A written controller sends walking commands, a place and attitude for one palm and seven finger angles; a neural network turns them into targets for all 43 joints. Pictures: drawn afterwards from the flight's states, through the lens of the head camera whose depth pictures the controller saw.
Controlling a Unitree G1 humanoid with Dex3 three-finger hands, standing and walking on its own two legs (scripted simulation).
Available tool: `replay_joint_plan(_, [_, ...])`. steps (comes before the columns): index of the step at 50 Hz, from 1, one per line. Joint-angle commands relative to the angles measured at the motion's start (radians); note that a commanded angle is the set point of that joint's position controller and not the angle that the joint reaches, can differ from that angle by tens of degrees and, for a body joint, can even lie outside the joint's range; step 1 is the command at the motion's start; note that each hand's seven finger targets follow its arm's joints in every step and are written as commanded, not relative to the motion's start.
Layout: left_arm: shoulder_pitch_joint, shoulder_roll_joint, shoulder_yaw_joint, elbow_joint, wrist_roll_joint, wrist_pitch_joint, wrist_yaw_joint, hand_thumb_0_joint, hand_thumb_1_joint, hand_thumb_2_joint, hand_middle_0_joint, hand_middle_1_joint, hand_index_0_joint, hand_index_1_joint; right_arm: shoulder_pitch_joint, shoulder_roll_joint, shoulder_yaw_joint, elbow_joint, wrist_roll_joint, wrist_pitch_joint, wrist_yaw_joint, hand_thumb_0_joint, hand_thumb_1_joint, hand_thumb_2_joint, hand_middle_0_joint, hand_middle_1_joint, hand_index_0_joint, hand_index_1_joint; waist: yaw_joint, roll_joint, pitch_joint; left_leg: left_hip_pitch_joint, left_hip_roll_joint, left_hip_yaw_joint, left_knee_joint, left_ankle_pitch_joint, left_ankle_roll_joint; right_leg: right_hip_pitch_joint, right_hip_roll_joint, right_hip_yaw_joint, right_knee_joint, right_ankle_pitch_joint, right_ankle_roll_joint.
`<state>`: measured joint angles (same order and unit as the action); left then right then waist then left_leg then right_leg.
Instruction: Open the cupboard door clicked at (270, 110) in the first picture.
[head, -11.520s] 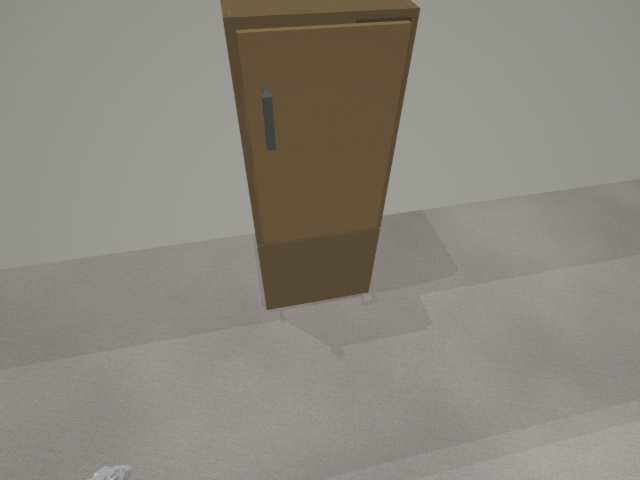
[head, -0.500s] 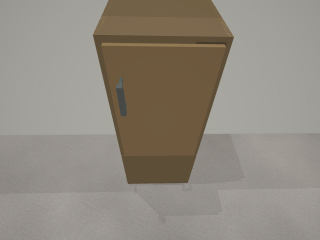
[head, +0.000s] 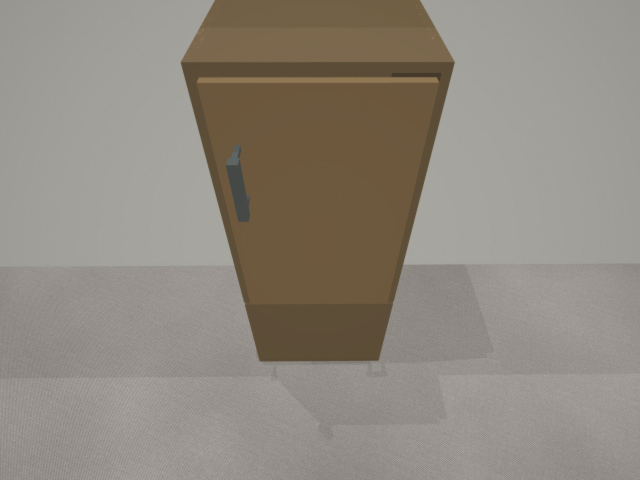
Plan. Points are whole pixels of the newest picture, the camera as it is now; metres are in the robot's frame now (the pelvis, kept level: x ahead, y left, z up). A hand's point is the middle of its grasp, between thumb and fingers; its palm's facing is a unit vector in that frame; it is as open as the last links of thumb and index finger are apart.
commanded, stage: look again from close up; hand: left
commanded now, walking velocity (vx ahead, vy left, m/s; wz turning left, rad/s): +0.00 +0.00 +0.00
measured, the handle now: (240, 184) +0.57 +0.17 +0.04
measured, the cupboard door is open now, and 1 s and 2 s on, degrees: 0 0 0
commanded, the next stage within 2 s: raise the hand with hooked fingers in 0.02 s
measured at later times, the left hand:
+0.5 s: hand (207, 430) +0.19 +0.16 -0.04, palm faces +0.02 -1.00 +0.03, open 8.3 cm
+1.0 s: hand (147, 407) +0.20 +0.22 +0.00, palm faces +0.14 -0.99 -0.05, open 11.3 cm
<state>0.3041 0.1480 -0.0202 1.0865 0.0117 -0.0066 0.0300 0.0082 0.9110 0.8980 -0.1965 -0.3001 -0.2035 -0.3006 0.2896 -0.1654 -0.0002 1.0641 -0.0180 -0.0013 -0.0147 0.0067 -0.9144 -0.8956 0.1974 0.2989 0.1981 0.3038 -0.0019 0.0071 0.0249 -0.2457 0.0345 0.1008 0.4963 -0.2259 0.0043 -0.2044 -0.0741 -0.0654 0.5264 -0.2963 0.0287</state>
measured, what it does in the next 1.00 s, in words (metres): lowers itself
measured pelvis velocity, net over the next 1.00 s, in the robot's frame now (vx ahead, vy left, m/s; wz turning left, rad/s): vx -0.01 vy -0.01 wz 0.01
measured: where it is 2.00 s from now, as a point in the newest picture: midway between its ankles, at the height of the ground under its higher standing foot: outside the picture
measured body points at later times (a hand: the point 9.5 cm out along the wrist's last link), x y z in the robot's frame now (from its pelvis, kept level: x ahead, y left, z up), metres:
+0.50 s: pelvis -0.01 -0.03 -0.06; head +0.03 -0.01 +0.39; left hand +0.18 +0.21 -0.04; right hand +0.21 -0.28 -0.10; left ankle +0.03 +0.12 -0.74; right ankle -0.01 -0.13 -0.74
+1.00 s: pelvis -0.01 -0.01 -0.06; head +0.03 -0.01 +0.39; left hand +0.19 +0.28 +0.01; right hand +0.13 -0.24 -0.15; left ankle +0.03 +0.12 -0.74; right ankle -0.01 -0.13 -0.74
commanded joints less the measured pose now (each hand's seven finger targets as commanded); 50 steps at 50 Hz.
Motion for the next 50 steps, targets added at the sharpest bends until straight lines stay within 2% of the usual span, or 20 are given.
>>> replay_joint_plan(1, [0.039, 0.117, 0.029, -0.037, 0.004, -0.016, 0.001, 0.000, 0.900, 0.900, -0.200, -0.300, -0.200, -0.300, 0.042, -0.084, -0.012, -0.033, 0.003, -0.023, -0.001, 0.000, -0.900, -0.900, 0.200, 0.300, 0.200, 0.300, 0.000, -0.009, 0.063, 0.001, 0.063, -0.085, -0.118, -0.024, 0.020, -0.086, -0.040, 0.071, -0.148, -0.031, -0.052])
replay_joint_plan(5, [0.045, 0.111, 0.029, -0.029, 0.004, -0.017, 0.001, 0.000, 0.900, 0.900, -0.200, -0.300, -0.200, -0.300, 0.035, -0.078, -0.011, -0.021, 0.005, -0.023, -0.004, 0.000, -0.900, -0.900, 0.200, 0.300, 0.200, 0.300, 0.005, -0.023, 0.049, 0.012, 0.065, -0.077, -0.106, 0.010, 0.017, -0.070, -0.044, 0.073, -0.159, 0.000, -0.052])
replay_joint_plan(6, [0.109, 0.136, 0.028, -0.002, 0.013, -0.023, 0.038, 0.000, 0.900, 0.900, -0.200, -0.300, -0.200, -0.300, -0.055, -0.122, -0.021, -0.077, 0.013, -0.020, 0.003, 0.000, -0.900, -0.900, 0.200, 0.300, 0.200, 0.300, 0.038, -0.117, 0.089, -0.067, 0.080, -0.071, 0.087, 0.007, -0.018, -0.074, -0.094, 0.149, -0.185, 0.291, -0.045])
replay_joint_plan(7, [-0.626, 0.337, 0.140, -1.599, -0.209, -0.261, 0.042, 0.000, 0.877, 0.890, -0.202, -0.315, -0.202, -0.315, -0.035, -0.268, -0.037, -0.415, 0.057, -0.181, -0.050, 0.000, -0.900, -0.900, 0.200, 0.300, 0.200, 0.300, -0.107, 0.146, -0.461, 0.251, -0.031, -0.054, -0.038, 0.143, 0.029, 0.048, 0.019, 0.035, -0.058, 0.280, -0.058])
replay_joint_plan(8, [-0.180, 0.308, 0.163, -1.332, -0.121, -0.210, 0.100, 0.000, 0.853, 0.880, -0.203, -0.330, -0.203, -0.330, -0.114, -0.169, -0.004, -0.345, 0.059, -0.272, -0.086, 0.000, -0.900, -0.900, 0.200, 0.300, 0.200, 0.300, 0.011, 0.274, -0.414, 0.253, -0.009, -0.041, -0.069, 0.177, 0.034, 0.019, 0.054, 0.011, 0.002, 0.161, -0.076])
replay_joint_plan(9, [-0.152, 0.223, 0.121, -1.253, -0.138, -0.162, 0.148, 0.000, 0.830, 0.870, -0.205, -0.345, -0.205, -0.345, -0.121, -0.169, -0.023, -0.286, 0.069, -0.298, -0.090, 0.000, -0.900, -0.900, 0.200, 0.300, 0.200, 0.300, -0.026, 0.225, -0.298, 0.125, -0.007, -0.046, -0.063, 0.055, 0.005, -0.032, 0.058, -0.028, -0.015, 0.081, -0.062])
replay_joint_plan(10, [0.168, -0.012, 0.006, -0.990, -0.143, -0.051, 0.142, 0.000, 0.807, 0.860, -0.207, -0.360, -0.207, -0.360, -0.092, -0.139, -0.029, -0.274, 0.079, -0.293, -0.076, 0.000, -0.900, -0.900, 0.200, 0.300, 0.200, 0.300, -0.028, 0.136, -0.145, 0.030, 0.002, -0.067, -0.073, -0.020, 0.013, -0.102, 0.054, -0.050, -0.015, 0.038, -0.053])
replay_joint_plan(11, [0.017, -0.011, -0.012, -1.195, -0.192, -0.067, 0.112, 0.000, 0.783, 0.850, -0.208, -0.375, -0.208, -0.375, -0.104, -0.163, -0.027, -0.357, 0.094, -0.306, -0.079, 0.000, -0.900, -0.900, 0.200, 0.300, 0.200, 0.300, -0.034, 0.103, -0.031, -0.027, -0.006, -0.093, -0.068, -0.068, 0.008, -0.130, 0.053, -0.052, -0.022, 0.012, -0.044])
replay_joint_plan(14, [0.095, 0.032, 0.072, -1.054, -0.165, -0.209, 0.047, 0.000, 0.713, 0.820, -0.213, -0.420, -0.213, -0.420, -0.110, -0.198, -0.061, -0.417, 0.055, -0.343, -0.076, 0.000, -0.900, -0.900, 0.200, 0.300, 0.200, 0.300, -0.056, -0.099, 0.069, -0.164, -0.043, -0.096, 0.067, -0.113, 0.011, -0.322, 0.068, -0.058, -0.001, -0.130, -0.034])
replay_joint_plan(16, [0.251, -0.020, 0.102, -0.886, -0.189, -0.331, -0.053, 0.000, 0.667, 0.800, -0.217, -0.450, -0.217, -0.450, -0.122, -0.182, -0.082, -0.455, 0.032, -0.346, -0.050, 0.000, -0.900, -0.900, 0.200, 0.300, 0.200, 0.300, 0.010, -0.288, 0.035, -0.300, -0.041, -0.094, 0.173, -0.106, -0.003, -0.413, 0.076, -0.058, 0.093, -0.186, -0.033])
replay_joint_plan(18, [0.355, 0.016, 0.171, -0.857, -0.234, -0.468, -0.181, 0.000, 0.620, 0.780, -0.220, -0.480, -0.220, -0.480, -0.147, -0.183, -0.104, -0.499, 0.026, -0.344, -0.023, 0.000, -0.900, -0.900, 0.200, 0.300, 0.200, 0.300, 0.060, -0.337, -0.049, -0.398, -0.045, -0.083, 0.272, -0.084, -0.010, -0.418, 0.068, -0.019, 0.182, -0.141, -0.037])
replay_joint_plan(19, [0.394, 0.065, 0.236, -0.812, -0.251, -0.514, -0.254, 0.000, 0.597, 0.770, -0.222, -0.495, -0.222, -0.495, -0.151, -0.191, -0.114, -0.526, 0.035, -0.334, -0.004, 0.000, -0.900, -0.900, 0.200, 0.300, 0.200, 0.300, 0.090, -0.256, -0.085, -0.411, -0.053, -0.075, 0.311, -0.033, -0.019, -0.378, 0.061, 0.005, 0.234, -0.048, -0.049])
replay_joint_plan(22, [0.333, 0.168, 0.344, -0.897, -0.281, -0.586, -0.390, 0.000, 0.527, 0.740, -0.227, -0.540, -0.227, -0.540, -0.191, -0.193, -0.124, -0.618, 0.042, -0.315, 0.007, 0.000, -0.900, -0.900, 0.200, 0.300, 0.200, 0.300, 0.100, -0.111, -0.260, -0.466, -0.067, -0.042, 0.414, 0.033, -0.011, -0.323, 0.039, 0.043, 0.346, 0.142, -0.050])
replay_joint_plan(24, [0.249, 0.235, 0.400, -1.070, -0.303, -0.562, -0.386, 0.000, 0.480, 0.720, -0.230, -0.570, -0.230, -0.570, -0.195, -0.184, -0.125, -0.662, 0.038, -0.293, -0.001, 0.000, -0.900, -0.900, 0.200, 0.300, 0.200, 0.300, 0.112, 0.019, -0.350, -0.454, -0.067, -0.030, 0.440, 0.048, -0.006, -0.308, 0.040, 0.073, 0.367, 0.146, -0.045])
replay_joint_plan(28, [0.068, 0.222, 0.365, -1.432, -0.318, -0.617, -0.319, 0.000, 0.387, 0.680, -0.237, -0.630, -0.237, -0.630, -0.136, -0.153, -0.112, -0.657, 0.030, -0.279, -0.013, 0.000, -0.900, -0.900, 0.200, 0.300, 0.200, 0.300, 0.044, 0.199, -0.441, -0.337, -0.032, -0.062, 0.493, 0.132, 0.016, -0.397, 0.065, 0.057, 0.405, 0.210, -0.047])
replay_joint_plan(34, [-0.094, 0.152, 0.194, -1.353, -0.315, -0.626, -0.389, 0.000, 0.247, 0.620, -0.247, -0.720, -0.247, -0.720, -0.102, -0.193, -0.078, -0.584, 0.034, -0.306, -0.048, 0.000, -0.900, -0.900, 0.200, 0.300, 0.200, 0.300, -0.092, 0.081, -0.262, -0.438, -0.002, -0.128, 0.566, -0.010, 0.029, -0.611, 0.098, 0.040, 0.401, 0.024, -0.048])
replay_joint_plan(37, [-0.022, 0.216, 0.253, -1.213, -0.315, -0.483, -0.452, 0.000, 0.177, 0.590, -0.252, -0.765, -0.252, -0.765, -0.110, -0.216, -0.077, -0.605, 0.052, -0.300, -0.062, 0.000, -0.900, -0.900, 0.200, 0.300, 0.200, 0.300, -0.059, -0.001, -0.301, -0.478, -0.010, -0.124, 0.527, -0.068, 0.028, -0.552, 0.085, 0.060, 0.350, -0.049, -0.037])
replay_joint_plan(41, [0.131, 0.298, 0.424, -1.207, -0.371, -0.280, -0.449, 0.000, 0.083, 0.550, -0.258, -0.825, -0.258, -0.825, -0.153, -0.196, -0.077, -0.679, 0.070, -0.257, -0.067, 0.000, -0.900, -0.900, 0.200, 0.300, 0.200, 0.300, 0.056, -0.010, -0.441, -0.403, -0.029, -0.101, 0.437, 0.027, 0.022, -0.348, 0.066, 0.048, 0.318, 0.051, -0.028])
replay_joint_plan(44, [0.127, 0.310, 0.504, -1.282, -0.403, -0.277, -0.353, 0.000, 0.013, 0.520, -0.263, -0.870, -0.263, -0.870, -0.163, -0.161, -0.066, -0.688, 0.060, -0.243, -0.068, 0.000, -0.900, -0.900, 0.200, 0.300, 0.200, 0.300, 0.089, -0.046, -0.436, -0.379, -0.026, -0.109, 0.396, 0.067, 0.015, -0.298, 0.078, 0.015, 0.320, 0.088, -0.028])
replay_joint_plan(50, [-0.050, 0.240, 0.364, -1.271, -0.331, -0.437, -0.269, 0.000, -0.127, 0.460, -0.273, -0.960, -0.273, -0.960, -0.094, -0.191, -0.054, -0.633, 0.047, -0.261, -0.055, 0.000, -0.900, -0.900, 0.200, 0.300, 0.200, 0.300, -0.020, 0.020, -0.239, -0.383, -0.016, -0.118, 0.364, -0.090, 0.011, -0.498, 0.092, -0.012, 0.301, -0.114, -0.034])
